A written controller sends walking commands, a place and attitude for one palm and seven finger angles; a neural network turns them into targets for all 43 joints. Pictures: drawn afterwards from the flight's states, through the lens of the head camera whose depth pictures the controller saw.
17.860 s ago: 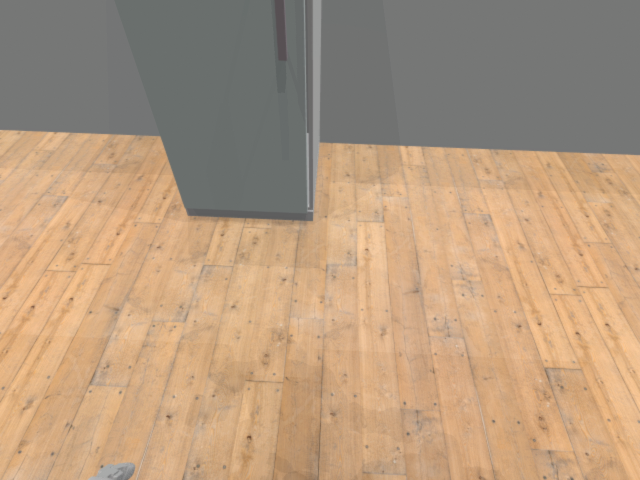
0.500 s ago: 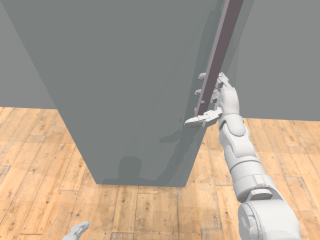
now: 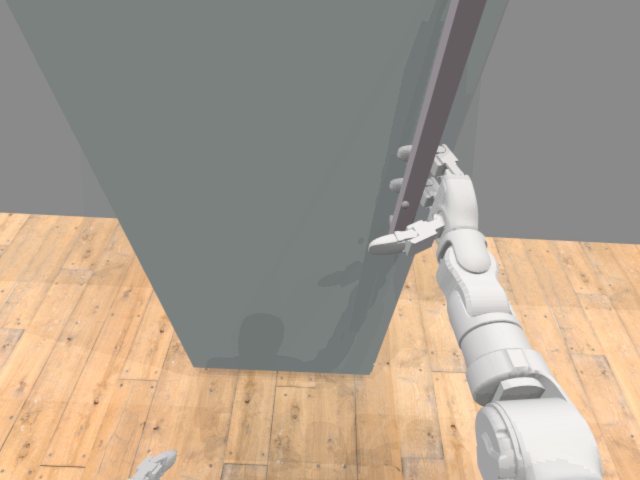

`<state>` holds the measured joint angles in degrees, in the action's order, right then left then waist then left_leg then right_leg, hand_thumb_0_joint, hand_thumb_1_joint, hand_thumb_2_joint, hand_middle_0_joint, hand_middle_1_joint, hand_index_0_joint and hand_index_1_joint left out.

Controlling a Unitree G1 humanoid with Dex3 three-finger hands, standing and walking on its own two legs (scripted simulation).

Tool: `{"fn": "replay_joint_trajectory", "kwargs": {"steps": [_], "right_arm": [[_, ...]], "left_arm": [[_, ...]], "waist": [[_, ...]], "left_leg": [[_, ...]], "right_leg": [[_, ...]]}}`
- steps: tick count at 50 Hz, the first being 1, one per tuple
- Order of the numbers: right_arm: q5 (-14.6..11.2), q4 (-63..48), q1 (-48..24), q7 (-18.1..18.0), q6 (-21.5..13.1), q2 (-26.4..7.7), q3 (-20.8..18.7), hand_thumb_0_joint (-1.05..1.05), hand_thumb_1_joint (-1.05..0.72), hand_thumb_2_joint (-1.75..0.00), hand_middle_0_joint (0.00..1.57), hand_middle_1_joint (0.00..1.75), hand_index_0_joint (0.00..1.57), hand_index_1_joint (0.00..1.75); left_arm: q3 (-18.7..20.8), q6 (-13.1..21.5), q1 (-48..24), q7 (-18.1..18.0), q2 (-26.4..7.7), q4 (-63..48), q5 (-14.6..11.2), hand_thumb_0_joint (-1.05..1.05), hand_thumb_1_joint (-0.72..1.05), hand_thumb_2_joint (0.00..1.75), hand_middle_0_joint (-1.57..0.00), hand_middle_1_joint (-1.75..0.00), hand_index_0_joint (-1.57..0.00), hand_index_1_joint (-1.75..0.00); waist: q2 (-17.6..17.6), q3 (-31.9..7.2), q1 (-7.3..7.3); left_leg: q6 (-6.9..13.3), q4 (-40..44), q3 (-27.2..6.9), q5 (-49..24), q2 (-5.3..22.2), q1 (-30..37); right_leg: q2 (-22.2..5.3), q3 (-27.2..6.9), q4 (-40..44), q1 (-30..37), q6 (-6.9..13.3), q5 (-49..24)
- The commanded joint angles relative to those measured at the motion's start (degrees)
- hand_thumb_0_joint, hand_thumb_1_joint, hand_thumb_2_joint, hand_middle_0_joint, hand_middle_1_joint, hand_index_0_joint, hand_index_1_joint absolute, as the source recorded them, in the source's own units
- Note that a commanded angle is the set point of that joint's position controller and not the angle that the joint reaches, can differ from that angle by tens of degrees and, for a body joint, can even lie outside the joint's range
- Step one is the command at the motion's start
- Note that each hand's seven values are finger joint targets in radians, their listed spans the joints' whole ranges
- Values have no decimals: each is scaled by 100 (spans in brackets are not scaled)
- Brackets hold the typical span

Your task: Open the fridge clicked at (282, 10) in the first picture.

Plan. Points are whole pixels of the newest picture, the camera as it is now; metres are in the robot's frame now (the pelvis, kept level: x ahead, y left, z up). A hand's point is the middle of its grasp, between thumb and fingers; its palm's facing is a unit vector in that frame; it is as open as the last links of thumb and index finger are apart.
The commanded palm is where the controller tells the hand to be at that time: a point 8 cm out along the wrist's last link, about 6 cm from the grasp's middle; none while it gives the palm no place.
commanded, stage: slide the fingers in behind the handle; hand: right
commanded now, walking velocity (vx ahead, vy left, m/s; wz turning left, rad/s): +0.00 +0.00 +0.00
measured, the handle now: (423, 130) +0.49 -0.07 +0.20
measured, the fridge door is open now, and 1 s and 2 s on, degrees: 0 0 0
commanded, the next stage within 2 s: grip the handle and tug to test in 0.10 s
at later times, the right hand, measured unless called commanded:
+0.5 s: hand (403, 203) +0.43 -0.05 +0.14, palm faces -0.10 +0.99 -0.01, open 12.0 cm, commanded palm +0.41 -0.10 +0.13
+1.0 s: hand (401, 199) +0.44 -0.05 +0.14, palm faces -0.10 +0.99 +0.00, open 5.9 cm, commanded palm +0.42 -0.10 +0.13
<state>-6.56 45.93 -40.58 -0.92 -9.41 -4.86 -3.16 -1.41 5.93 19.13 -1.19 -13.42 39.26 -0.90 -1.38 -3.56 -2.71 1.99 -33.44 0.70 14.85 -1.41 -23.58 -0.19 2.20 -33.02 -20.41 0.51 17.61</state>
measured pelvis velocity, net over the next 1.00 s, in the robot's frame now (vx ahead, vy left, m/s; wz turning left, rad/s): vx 0.01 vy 0.00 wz -0.01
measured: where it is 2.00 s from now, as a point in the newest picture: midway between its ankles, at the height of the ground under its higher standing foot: outside the picture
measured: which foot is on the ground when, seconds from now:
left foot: down 0.00-1.00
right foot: down 0.00-1.00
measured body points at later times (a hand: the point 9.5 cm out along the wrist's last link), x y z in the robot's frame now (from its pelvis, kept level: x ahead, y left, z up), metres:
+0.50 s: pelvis +0.00 +0.00 +0.00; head +0.02 +0.01 +0.45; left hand +0.10 +0.24 -0.12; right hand +0.43 -0.11 +0.14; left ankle +0.02 +0.10 -0.73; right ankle -0.01 -0.11 -0.73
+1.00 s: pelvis +0.01 +0.00 +0.00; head +0.03 +0.01 +0.45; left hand +0.10 +0.24 -0.12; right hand +0.44 -0.10 +0.14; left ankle +0.02 +0.10 -0.73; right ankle -0.01 -0.11 -0.73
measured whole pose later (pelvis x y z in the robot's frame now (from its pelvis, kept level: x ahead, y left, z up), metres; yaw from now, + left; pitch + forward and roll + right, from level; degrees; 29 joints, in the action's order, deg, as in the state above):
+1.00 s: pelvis +0.01 +0.00 +0.00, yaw +0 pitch +6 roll +0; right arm -6.1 46.7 -42.2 -1.7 -8.6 -4.0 -2.7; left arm -1.5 4.7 18.3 -1.4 -13.1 39.1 -0.6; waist -1.2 -3.6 -2.5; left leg 2.0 -33.2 1.2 15.2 -1.3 -23.5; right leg -0.1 1.7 -32.8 -20.6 0.5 17.8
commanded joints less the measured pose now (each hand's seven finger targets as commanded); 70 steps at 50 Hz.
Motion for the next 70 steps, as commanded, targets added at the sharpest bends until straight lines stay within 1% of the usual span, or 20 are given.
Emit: {"fn": "replay_joint_trajectory", "kwargs": {"steps": [1, 4, 7, 8, 10, 11, 12, 17, 28, 30, 33, 38, 40, 43, 48, 54, 60, 63, 65, 70], "right_arm": [[-35, -1278, -2812, -50, -366, -448, -38, 0, 50, -30, 30, 120, 30, 120], [-6, -1390, -2814, -72, -399, -275, 139, 0, 50, -30, 30, 120, 30, 120], [21, -1254, -2794, -109, -395, -378, 77, 0, 50, -30, 30, 120, 30, 120], [29, -1306, -2951, -100, -399, -250, 209, 0, 50, -30, 30, 120, 30, 120], [23, -1253, -2989, -119, -390, -264, 145, 0, 50, -30, 30, 120, 30, 120], [-3, -1193, -3004, -117, -379, -287, 116, 0, 45, -32, 30, 121, 30, 121], [3, -1174, -2860, -125, -382, -472, -57, 0, 41, -34, 31, 121, 31, 121], [37, -1382, -2688, -98, -399, -370, 42, 0, 17, -44, 33, 125, 33, 125], [-6, -1340, -2681, -82, -270, -362, 30, 0, -34, -66, 39, 132, 39, 132], [2, -1433, -2683, -75, -276, -476, -71, 0, -43, -70, 40, 133, 40, 133], [10, -1319, -2653, -60, -255, -306, 91, 0, -57, -76, 42, 135, 42, 135], [-28, -1222, -2670, -60, -250, -510, -118, 0, -81, -86, 44, 139, 44, 139], [-3, -1297, -2787, -36, -266, -520, -100, 0, -90, -90, 45, 140, 45, 140], [20, -1230, -2860, -27, -281, -400, 36, 0, -90, -90, 45, 140, 45, 140], [27, -1126, -2846, -94, -287, -470, -59, 0, -90, -90, 45, 140, 45, 140], [65, -1003, -3137, -96, -300, -476, -29, 0, -90, -90, 45, 140, 45, 140], [64, -791, -3319, -97, -379, -307, 123, 0, -90, -90, 45, 140, 45, 140], [73, -851, -3220, -108, -422, -280, 151, 0, -90, -90, 45, 140, 45, 140], [57, -879, -2930, -100, -439, -351, 37, 0, -90, -90, 45, 140, 45, 140], [22, -1069, -2509, -25, -381, -268, 96, 0, -90, -90, 45, 140, 45, 140]], "left_arm": [[228, 235, -135, -12, -668, -655, 6, 0, 90, 90, -20, -30, -20, -30], [219, 251, -164, 0, -646, -676, 9, 0, 90, 90, -20, -30, -20, -30], [225, 234, -135, -16, -683, -657, 17, 0, 90, 90, -20, -30, -20, -30], [207, 242, -171, -11, -651, -656, 9, 0, 90, 90, -20, -30, -20, -30], [211, 247, -161, -16, -644, -618, 24, 0, 90, 90, -20, -30, -20, -30], [203, 243, -133, -21, -653, -609, 36, 0, 90, 90, -20, -30, -20, -30], [226, 227, -120, -26, -680, -624, 27, 0, 90, 90, -20, -30, -20, -30], [227, 224, -132, 2, -649, -677, 35, 0, 90, 90, -20, -30, -20, -30], [208, 160, -191, -20, -640, -705, 21, 0, 90, 90, -20, -30, -20, -30], [218, 144, -182, -29, -634, -686, 37, 0, 90, 90, -20, -30, -20, -30], [200, 137, -194, -23, -617, -716, 18, 0, 90, 90, -20, -30, -20, -30], [212, 114, -169, -41, -648, -704, 29, 0, 90, 90, -20, -30, -20, -30], [209, 106, -156, -43, -630, -684, 32, 0, 90, 90, -20, -30, -20, -30], [202, 106, -157, -33, -623, -701, 18, 0, 90, 90, -20, -30, -20, -30], [217, 101, -106, -36, -643, -688, 34, 0, 90, 90, -20, -30, -20, -30], [194, 76, -99, -56, -625, -633, 36, 0, 90, 90, -20, -30, -20, -30], [197, 116, -55, -48, -638, -616, 46, 0, 90, 90, -20, -30, -20, -30], [198, 126, -67, -23, -642, -661, 32, 0, 90, 90, -20, -30, -20, -30], [214, 146, -34, -7, -657, -671, 50, 0, 90, 90, -20, -30, -20, -30], [201, 146, -126, 17, -648, -769, 27, 0, 90, 90, -20, -30, -20, -30]], "waist": [[530, -1611, -68], [384, -1688, -51], [643, -1658, -49], [402, -1568, -101], [410, -1673, -86], [616, -1670, -109], [624, -1777, -14], [553, -1873, 19], [547, -1620, -23], [568, -1851, -8], [472, -1635, -17], [713, -1727, -15], [542, -1777, -34], [359, -1674, -77], [627, -1721, -53], [402, -1642, -123], [579, -1638, -195], [407, -1703, -149], [625, -1846, -55], [542, -1731, 36]], "left_leg": [[-49, 395, -56, -1493, 59, 954], [-25, 352, -30, -1503, 61, 939], [-35, 357, -18, -1461, 58, 974], [-28, 363, -23, -1412, 65, 873], [-20, 347, -26, -1439, 59, 854], [-29, 347, -19, -1515, 57, 927], [-26, 333, -25, -1551, 63, 1053], [-13, 265, -10, -1875, 66, 1144], [-32, 356, -36, -1770, 67, 1087], [-39, 341, -65, -1877, 77, 1208], [-24, 351, -33, -1782, 70, 1098], [-54, 382, -70, -1840, 77, 1200], [-47, 365, -85, -1936, 85, 1216], [-40, 368, -69, -1783, 82, 1073], [-49, 354, -56, -1813, 71, 1107], [-37, 383, -65, -1605, 80, 972], [-38, 359, -25, -1406, 68, 818], [-25, 337, -21, -1330, 66, 801], [-15, 290, -8, -1487, 56, 949], [-5, 303, -22, -1559, 58, 1036]], "right_leg": [[85, -45, 360, 371, 137, -918], [75, -70, 366, 484, 121, -1006], [59, -101, 380, 420, 129, -992], [68, -97, 392, 446, 119, -937], [75, -99, 346, 506, 119, -967], [75, -109, 356, 440, 124, -1005], [72, -101, 367, 412, 119, -1052], [67, -94, 334, 499, 112, -1371], [84, -62, 362, 406, 136, -1187], [101, -37, 329, 423, 139, -1230], [98, -65, 355, 402, 133, -1193], [103, -40, 346, 327, 158, -1164], [114, -11, 329, 349, 148, -1212], [114, -36, 328, 368, 142, -1139], [104, -59, 320, 321, 151, -1170], [118, -65, 325, 308, 144, -996], [111, -111, 307, 292, 145, -861], [113, -121, 314, 329, 138, -841], [98, -120, 311, 316, 133, -971], [92, -70, 342, 279, 129, -1009]]}}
